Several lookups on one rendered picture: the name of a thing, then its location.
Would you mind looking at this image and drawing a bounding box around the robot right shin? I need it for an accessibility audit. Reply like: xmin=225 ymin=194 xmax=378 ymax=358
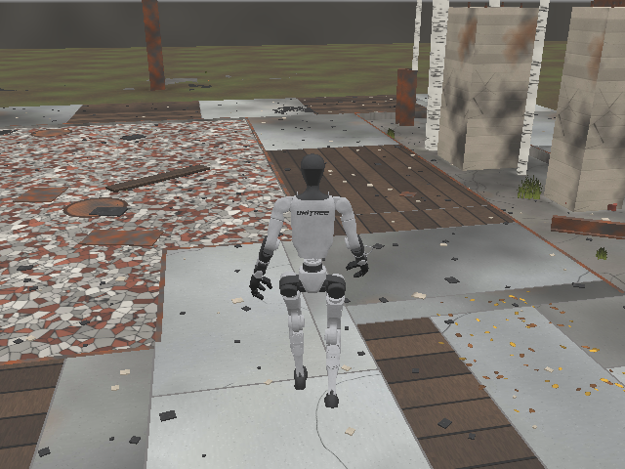
xmin=326 ymin=329 xmax=341 ymax=396

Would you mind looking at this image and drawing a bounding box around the robot shin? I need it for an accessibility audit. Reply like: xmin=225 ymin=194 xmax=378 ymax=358
xmin=288 ymin=316 xmax=304 ymax=377
xmin=326 ymin=329 xmax=341 ymax=396

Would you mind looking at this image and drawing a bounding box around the right robot forearm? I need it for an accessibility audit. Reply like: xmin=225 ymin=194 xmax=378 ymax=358
xmin=351 ymin=234 xmax=367 ymax=266

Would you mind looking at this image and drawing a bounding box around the robot left hand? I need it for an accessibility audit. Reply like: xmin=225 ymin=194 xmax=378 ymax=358
xmin=249 ymin=275 xmax=272 ymax=300

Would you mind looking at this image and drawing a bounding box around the robot left shin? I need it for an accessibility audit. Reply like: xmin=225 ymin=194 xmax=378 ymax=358
xmin=288 ymin=316 xmax=304 ymax=377

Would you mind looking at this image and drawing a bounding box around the left robot forearm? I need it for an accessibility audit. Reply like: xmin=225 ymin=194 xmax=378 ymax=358
xmin=253 ymin=235 xmax=273 ymax=278

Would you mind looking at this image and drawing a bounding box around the robot right upper arm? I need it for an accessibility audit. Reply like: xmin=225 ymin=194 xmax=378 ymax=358
xmin=333 ymin=196 xmax=360 ymax=250

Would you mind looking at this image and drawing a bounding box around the robot left upper arm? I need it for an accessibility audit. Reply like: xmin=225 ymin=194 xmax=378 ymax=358
xmin=264 ymin=196 xmax=293 ymax=251

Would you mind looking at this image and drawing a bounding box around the robot right hand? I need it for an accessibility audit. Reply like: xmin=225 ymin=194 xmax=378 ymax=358
xmin=346 ymin=261 xmax=369 ymax=277

